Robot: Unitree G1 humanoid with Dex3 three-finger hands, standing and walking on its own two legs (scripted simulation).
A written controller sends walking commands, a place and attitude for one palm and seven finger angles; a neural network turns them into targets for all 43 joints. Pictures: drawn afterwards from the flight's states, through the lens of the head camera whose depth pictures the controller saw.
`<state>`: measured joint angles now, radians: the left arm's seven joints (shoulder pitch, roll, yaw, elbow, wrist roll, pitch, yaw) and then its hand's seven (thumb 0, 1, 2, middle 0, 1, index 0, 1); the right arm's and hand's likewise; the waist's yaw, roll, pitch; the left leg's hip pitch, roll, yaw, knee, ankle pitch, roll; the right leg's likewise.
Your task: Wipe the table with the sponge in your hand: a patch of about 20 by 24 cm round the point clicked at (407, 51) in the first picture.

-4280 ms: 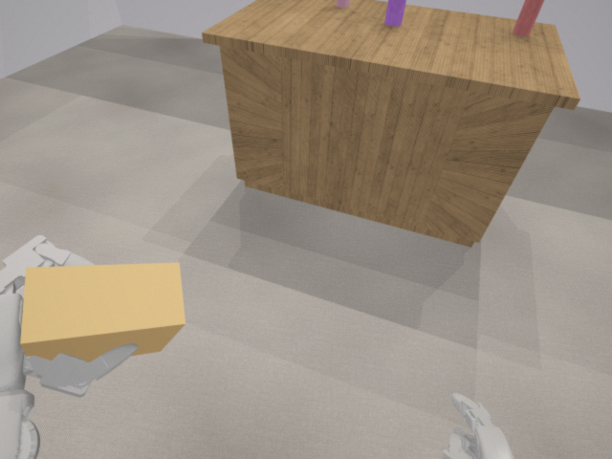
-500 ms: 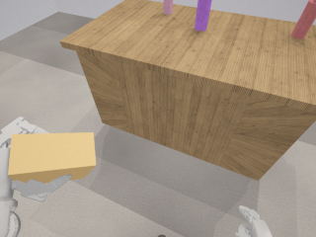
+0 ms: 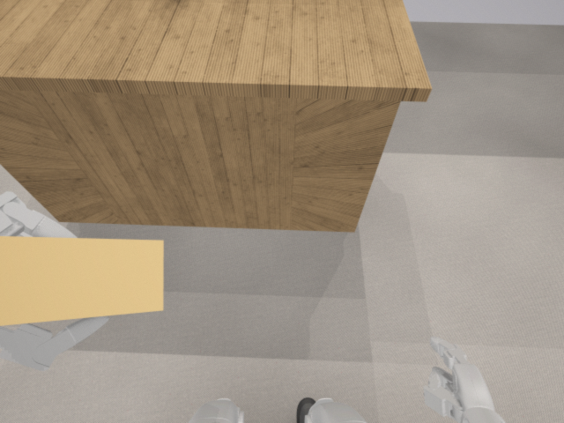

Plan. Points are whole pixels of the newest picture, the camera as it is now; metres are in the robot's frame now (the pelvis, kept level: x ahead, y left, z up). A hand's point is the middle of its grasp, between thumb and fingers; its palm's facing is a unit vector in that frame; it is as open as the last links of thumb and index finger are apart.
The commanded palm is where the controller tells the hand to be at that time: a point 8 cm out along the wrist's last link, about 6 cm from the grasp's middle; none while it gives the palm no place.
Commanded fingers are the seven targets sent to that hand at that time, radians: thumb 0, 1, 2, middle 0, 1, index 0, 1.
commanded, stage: turn to face it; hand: left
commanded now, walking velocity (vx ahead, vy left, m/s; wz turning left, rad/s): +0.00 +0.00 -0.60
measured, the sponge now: (100, 282) +0.23 +0.18 +0.16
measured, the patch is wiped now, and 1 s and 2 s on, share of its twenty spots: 0.00 0.00 0.00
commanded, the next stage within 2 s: take the last steps up to it in 0.60 s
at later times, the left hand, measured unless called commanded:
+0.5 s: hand (213, 293) +0.22 +0.07 +0.18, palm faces +0.08 -0.85 -0.52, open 10.1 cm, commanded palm +0.16 +0.15 +0.19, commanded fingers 0.00 0.10 1.30 -1.20 -1.60 -1.20 -1.60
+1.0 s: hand (187, 364) +0.16 +0.08 +0.19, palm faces +0.10 -0.89 -0.44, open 10.1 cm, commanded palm +0.13 +0.14 +0.19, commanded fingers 0.00 0.10 1.30 -1.20 -1.60 -1.20 -1.60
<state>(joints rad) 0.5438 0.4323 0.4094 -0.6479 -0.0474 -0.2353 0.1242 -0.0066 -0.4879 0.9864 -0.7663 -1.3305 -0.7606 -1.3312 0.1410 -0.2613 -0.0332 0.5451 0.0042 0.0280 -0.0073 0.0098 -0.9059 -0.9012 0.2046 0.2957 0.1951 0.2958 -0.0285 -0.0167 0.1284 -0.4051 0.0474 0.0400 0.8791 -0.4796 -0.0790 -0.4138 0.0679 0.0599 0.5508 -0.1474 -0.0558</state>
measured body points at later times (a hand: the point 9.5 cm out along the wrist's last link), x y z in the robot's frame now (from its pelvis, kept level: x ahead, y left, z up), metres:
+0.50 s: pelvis -0.07 -0.07 -0.01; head -0.02 -0.11 +0.44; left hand +0.21 +0.12 +0.21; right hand +0.03 -0.32 -0.12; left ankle -0.05 +0.09 -0.67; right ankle -0.05 -0.16 -0.73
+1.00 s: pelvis -0.12 -0.07 +0.01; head -0.13 -0.07 +0.46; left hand +0.15 +0.13 +0.21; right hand -0.05 -0.36 -0.06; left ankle -0.11 +0.04 -0.73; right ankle -0.12 -0.16 -0.67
